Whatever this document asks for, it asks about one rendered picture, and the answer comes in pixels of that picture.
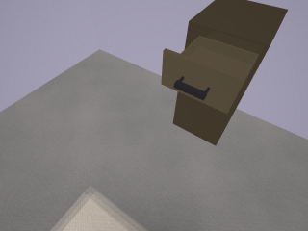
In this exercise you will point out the cabinet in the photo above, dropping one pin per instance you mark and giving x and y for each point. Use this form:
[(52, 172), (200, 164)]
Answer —
[(245, 24)]

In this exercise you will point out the drawer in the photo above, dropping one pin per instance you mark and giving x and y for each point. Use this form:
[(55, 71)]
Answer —
[(209, 63)]

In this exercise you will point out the handle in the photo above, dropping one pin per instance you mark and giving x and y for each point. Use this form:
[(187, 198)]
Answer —
[(200, 94)]

